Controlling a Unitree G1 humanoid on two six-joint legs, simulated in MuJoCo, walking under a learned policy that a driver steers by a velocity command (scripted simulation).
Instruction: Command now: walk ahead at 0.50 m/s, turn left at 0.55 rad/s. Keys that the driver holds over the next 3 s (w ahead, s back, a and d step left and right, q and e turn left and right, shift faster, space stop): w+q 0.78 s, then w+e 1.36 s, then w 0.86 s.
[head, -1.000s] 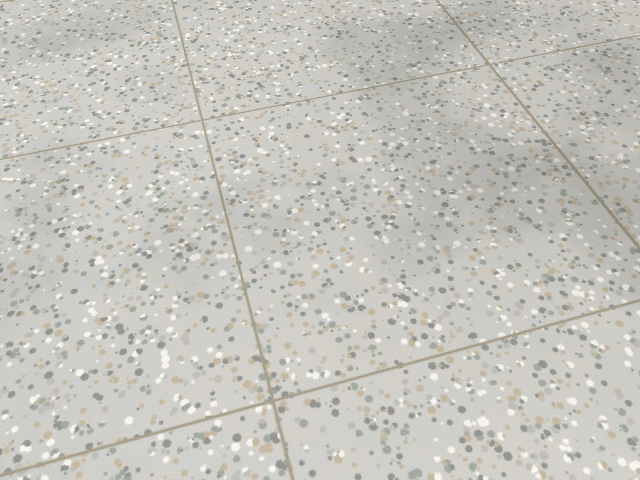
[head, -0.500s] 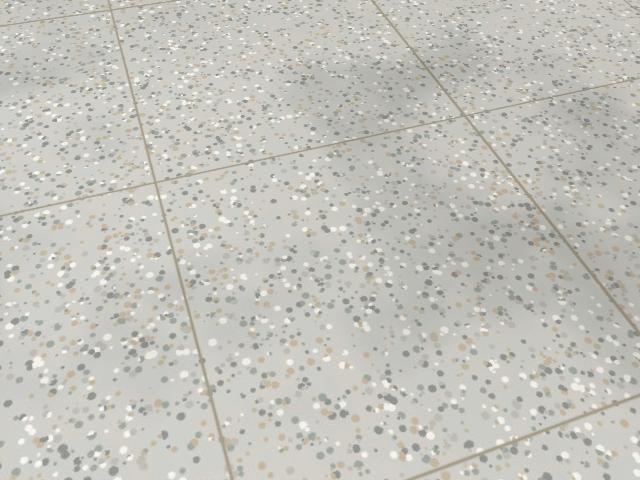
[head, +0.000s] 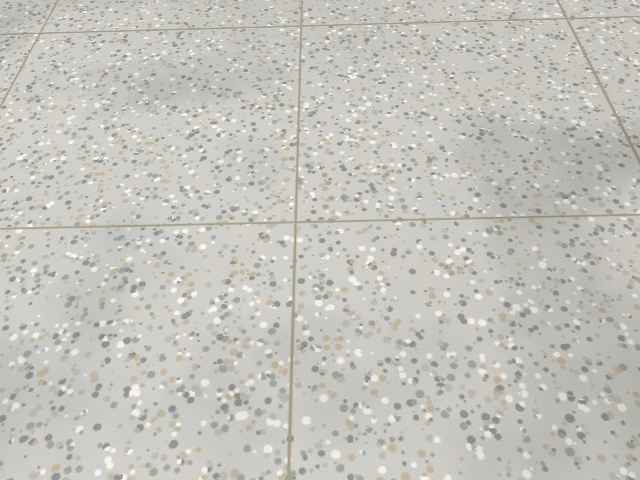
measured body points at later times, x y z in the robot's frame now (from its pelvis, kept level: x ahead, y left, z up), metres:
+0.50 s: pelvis +0.25 +0.08 +0.00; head +0.28 +0.11 +0.45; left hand +0.32 +0.37 -0.12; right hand +0.36 -0.18 -0.12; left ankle +0.22 +0.11 -0.75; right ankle +0.38 -0.07 -0.67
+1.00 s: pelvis +0.54 +0.14 +0.00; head +0.56 +0.14 +0.45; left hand +0.45 +0.40 -0.12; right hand +0.77 -0.04 -0.12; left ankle +0.47 +0.25 -0.68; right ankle +0.60 +0.06 -0.75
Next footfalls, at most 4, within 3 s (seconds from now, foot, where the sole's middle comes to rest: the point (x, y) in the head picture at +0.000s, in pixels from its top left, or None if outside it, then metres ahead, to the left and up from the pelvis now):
0.22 left None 0.26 0.12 -0.78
0.78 right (313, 415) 0.63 0.08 -0.78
1.22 left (190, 383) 0.71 0.37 -0.78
1.74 right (264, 270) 1.03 0.22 -0.78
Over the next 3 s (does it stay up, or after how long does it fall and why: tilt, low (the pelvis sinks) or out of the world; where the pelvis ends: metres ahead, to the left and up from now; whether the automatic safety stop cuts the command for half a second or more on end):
stays up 1.53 0.17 0.00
